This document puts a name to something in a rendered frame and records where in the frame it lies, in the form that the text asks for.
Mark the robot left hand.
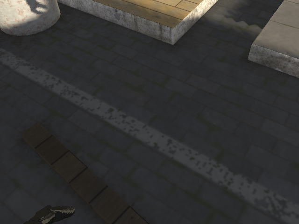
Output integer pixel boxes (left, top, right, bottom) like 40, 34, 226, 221
23, 205, 75, 224

